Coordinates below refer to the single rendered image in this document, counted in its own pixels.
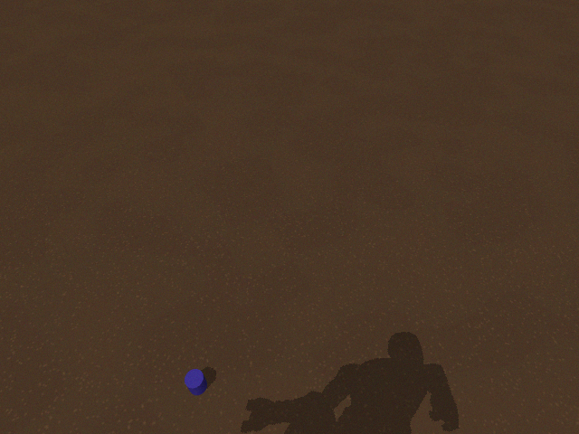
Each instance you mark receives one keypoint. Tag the tin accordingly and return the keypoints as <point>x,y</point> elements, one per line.
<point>195,382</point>

